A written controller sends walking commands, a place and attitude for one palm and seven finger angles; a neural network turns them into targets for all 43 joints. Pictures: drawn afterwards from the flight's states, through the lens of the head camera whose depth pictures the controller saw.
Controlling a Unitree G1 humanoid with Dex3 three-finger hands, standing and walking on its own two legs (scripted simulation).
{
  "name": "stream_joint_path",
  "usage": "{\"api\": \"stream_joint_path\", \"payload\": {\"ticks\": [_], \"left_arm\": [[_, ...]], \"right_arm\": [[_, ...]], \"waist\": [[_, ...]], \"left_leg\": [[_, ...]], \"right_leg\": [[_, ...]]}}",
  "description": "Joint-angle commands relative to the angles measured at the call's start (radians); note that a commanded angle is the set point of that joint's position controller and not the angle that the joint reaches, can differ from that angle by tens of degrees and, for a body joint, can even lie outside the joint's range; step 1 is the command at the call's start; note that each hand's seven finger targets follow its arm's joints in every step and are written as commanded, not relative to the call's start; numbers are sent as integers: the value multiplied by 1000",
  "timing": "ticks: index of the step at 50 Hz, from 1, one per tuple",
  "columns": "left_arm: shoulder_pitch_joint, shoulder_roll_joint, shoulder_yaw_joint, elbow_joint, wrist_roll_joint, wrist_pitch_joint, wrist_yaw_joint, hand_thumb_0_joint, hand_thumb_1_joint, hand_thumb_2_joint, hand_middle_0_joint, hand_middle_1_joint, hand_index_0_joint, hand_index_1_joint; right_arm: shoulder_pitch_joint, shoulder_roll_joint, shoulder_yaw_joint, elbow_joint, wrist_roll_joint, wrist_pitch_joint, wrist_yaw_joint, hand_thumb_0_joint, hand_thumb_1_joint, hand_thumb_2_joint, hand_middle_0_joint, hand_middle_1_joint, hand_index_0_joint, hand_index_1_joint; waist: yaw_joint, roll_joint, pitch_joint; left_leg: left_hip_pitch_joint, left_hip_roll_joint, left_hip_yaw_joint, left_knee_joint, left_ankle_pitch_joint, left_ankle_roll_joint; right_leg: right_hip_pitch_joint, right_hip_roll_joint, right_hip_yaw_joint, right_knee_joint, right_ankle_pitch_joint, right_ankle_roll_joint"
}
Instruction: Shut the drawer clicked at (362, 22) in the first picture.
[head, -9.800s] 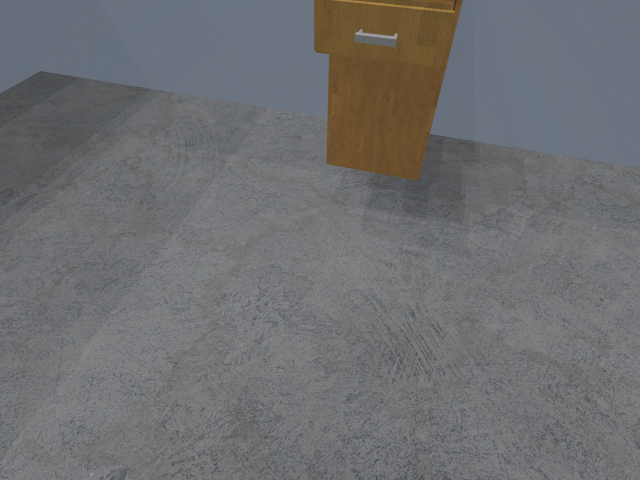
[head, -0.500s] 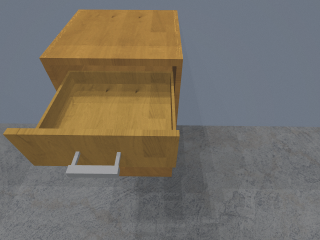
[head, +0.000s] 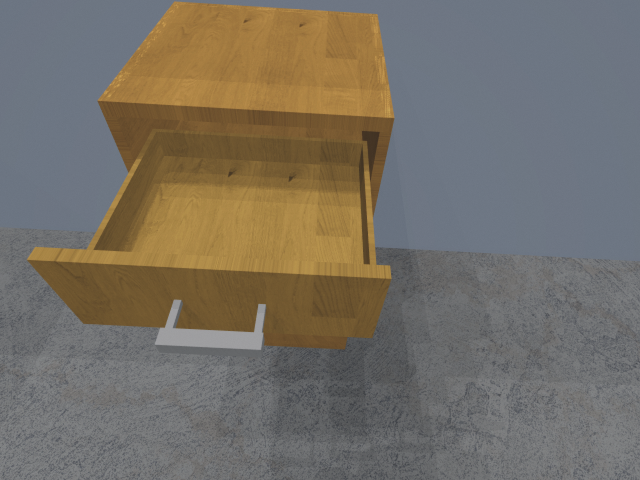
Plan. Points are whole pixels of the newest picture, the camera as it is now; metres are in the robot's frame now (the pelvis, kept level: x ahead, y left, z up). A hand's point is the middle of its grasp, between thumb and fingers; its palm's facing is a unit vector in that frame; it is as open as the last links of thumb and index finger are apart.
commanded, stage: raise the hand and make a fist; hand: left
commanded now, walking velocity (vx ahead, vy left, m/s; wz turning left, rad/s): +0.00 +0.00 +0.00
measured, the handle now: (215, 326) +0.30 +0.16 +0.01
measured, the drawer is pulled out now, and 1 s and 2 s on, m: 0.30 0.30 0.30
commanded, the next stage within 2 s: bring the fist close to the handle in 1.84 s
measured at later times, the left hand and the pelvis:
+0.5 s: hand out of the picture +0.12 +0.13 -0.01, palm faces +0.12 -0.99 -0.05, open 5.3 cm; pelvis -0.04 -0.04 -0.08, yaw +3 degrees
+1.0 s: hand (192, 468) +0.13 +0.14 +0.05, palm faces +0.06 -1.00 -0.04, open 3.2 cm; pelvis -0.01 -0.03 -0.05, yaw +2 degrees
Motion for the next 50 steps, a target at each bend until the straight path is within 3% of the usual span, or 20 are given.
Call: {"api": "stream_joint_path", "payload": {"ticks": [1, 2, 3, 4, 5, 7, 8, 9, 11, 12, 13, 16, 20, 23, 25, 30, 36, 41, 44, 50], "left_arm": [[51, -85, -118, -807, -91, -126, 64, 0, 900, 900, -280, -387, -280, -387], [-21, -55, -98, -847, -95, -164, 47, 0, 900, 900, -300, -408, -300, -408], [11, 3, -31, -819, -86, -214, 29, 0, 900, 900, -320, -430, -320, -430], [140, -21, -12, -756, -98, -268, -8, 0, 900, 900, -340, -452, -340, -452], [292, -19, 15, -713, -115, -327, -51, 0, 900, 900, -360, -473, -360, -473], [344, -88, -20, -666, -154, -478, -159, 0, 900, 900, -400, -517, -400, -517], [338, -93, -29, -674, -166, -563, -218, 0, 900, 900, -420, -538, -420, -538], [330, -65, -11, -709, -168, -632, -254, 0, 900, 900, -440, -560, -440, -560], [228, 59, 45, -991, -154, -759, -273, 0, 900, 900, -480, -603, -480, -603], [199, 110, 69, -1070, -138, -800, -261, 0, 900, 900, -500, -625, -500, -625], [207, 129, 97, -1095, -137, -804, -234, 0, 900, 900, -520, -647, -520, -647], [204, 74, 84, -1099, -150, -723, -178, 0, 900, 900, -580, -712, -580, -712], [104, 117, 68, -1116, -157, -630, -195, 0, 900, 900, -660, -798, -660, -798], [97, 126, 50, -1148, -176, -578, -253, 0, 900, 900, -720, -863, -720, -863], [160, 179, 133, -1093, -190, -534, -276, 0, 900, 900, -760, -907, -760, -907], [263, 171, 227, -1036, -240, -473, -293, 0, 900, 900, -860, -1015, -860, -1015], [359, 114, 170, -1138, -234, -523, -294, 0, 900, 900, -980, -1145, -980, -1145], [373, 113, 145, -1193, -233, -563, -287, 0, 900, 900, -1080, -1253, -1080, -1253], [350, 123, 129, -1250, -226, -569, -273, 0, 900, 900, -1140, -1318, -1140, -1318], [390, 96, 75, -1323, -199, -508, -236, 0, 900, 900, -1260, -1448, -1260, -1448]], "right_arm": [[-47, -157, -46, -235, 24, -256, -14, 0, -900, -900, 200, 300, 200, 300], [-73, -181, -65, -290, 17, -262, -5, 0, -900, -900, 200, 300, 200, 300], [-82, -205, -79, -321, -2, -261, 3, 0, -900, -900, 200, 300, 200, 300], [-105, -205, -84, -363, -11, -254, 10, 0, -900, -900, 200, 300, 200, 300], [-127, -207, -91, -400, -7, -249, 24, 0, -900, -900, 200, 300, 200, 300], [-193, -197, -94, -458, -6, -225, 40, 0, -900, -900, 200, 300, 200, 300], [-218, -196, -101, -484, -7, -221, 49, 0, -900, -900, 200, 300, 200, 300], [-224, -196, -104, -516, -7, -221, 59, 0, -900, -900, 200, 300, 200, 300], [-232, -184, -109, -586, -12, -225, 78, 0, -900, -900, 200, 300, 200, 300], [-226, -174, -111, -602, -18, -225, 79, 0, -900, -900, 200, 300, 200, 300], [-215, -169, -110, -615, -17, -216, 74, 0, -900, -900, 200, 300, 200, 300], [-212, -166, -93, -659, 3, -165, 50, 0, -900, -900, 200, 300, 200, 300], [-165, -174, -73, -685, 25, -142, 4, 0, -900, -900, 200, 300, 200, 300], [-142, -169, -59, -692, 32, -152, -15, 0, -900, -900, 200, 300, 200, 300], [-149, -163, -57, -674, 36, -149, -26, 0, -900, -900, 200, 300, 200, 300], [-180, -145, -54, -642, 38, -146, -34, 0, -900, -900, 200, 300, 200, 300], [-162, -144, -68, -628, 38, -181, -19, 0, -900, -900, 200, 300, 200, 300], [-159, -156, -79, -628, 39, -208, -14, 0, -900, -900, 200, 300, 200, 300], [-159, -162, -78, -641, 40, -217, -15, 0, -900, -900, 200, 300, 200, 300], [-173, -161, -66, -670, 43, -214, -2, 0, -900, -900, 200, 300, 200, 300]], "waist": [[-52, 171, -165], [-66, 88, -49], [-71, -4, -51], [-41, -73, -68], [-4, -64, -134], [1, -242, -100], [6, -247, -95], [17, -184, -133], [46, 113, -301], [44, 180, -344], [37, 191, -363], [-7, 121, -227], [-56, 22, -209], [-54, 22, -263], [-29, 0, -280], [7, -57, -269], [9, -21, -284], [-7, -41, -253], [-8, 18, -247], [5, 57, -247]], "left_leg": [[205, 120, -183, -108, 501, -112], [87, 112, -179, -53, 342, -86], [-5, 88, -173, 17, 183, -71], [-89, 72, -162, 77, 109, -68], [-133, 56, -140, 127, 118, -70], [-293, 57, -124, 238, 40, -72], [-375, 49, -107, 290, -8, -71], [-433, 43, -101, 331, -41, -68], [-394, 45, -90, 384, -18, -63], [-375, 53, -96, 406, -9, -59], [-367, 58, -107, 412, -22, -55], [-462, 54, -128, 399, -212, -41], [-525, 38, -97, 478, -246, -22], [-494, 40, -96, 482, -175, -17], [-499, 40, -100, 482, -131, -21], [-475, 39, -114, 434, -35, -29], [-387, 35, -106, 385, 51, -26], [-353, 35, -105, 361, 42, -20], [-325, 37, -102, 341, 11, -17], [-259, 47, -109, 296, 34, -12]], "right_leg": [[-294, 18, -25, 210, -58, -13], [-328, 21, -46, 159, -76, -15], [-352, 31, -63, 104, -54, -23], [-352, 38, -78, 83, -6, -28], [-328, 42, -75, 102, 23, -35], [-453, 49, -79, 219, -19, -30], [-502, 45, -62, 267, -42, -30], [-524, 39, -41, 315, -65, -35], [-537, 37, -3, 405, -69, -54], [-573, 40, 6, 435, -85, -61], [-595, 45, 9, 444, -99, -62], [-639, 47, 16, 399, -219, -52], [-596, 20, 152, 253, -377, -25], [-513, 9, 172, 229, -283, -9], [-443, -4, 192, 223, -174, 15], [-315, -35, 180, 222, 110, 57], [-281, -33, 133, 239, 295, 63], [-331, -13, 93, 232, 211, 40], [-368, 2, 68, 225, 77, 10], [-367, 27, 5, 235, 64, -14]]}}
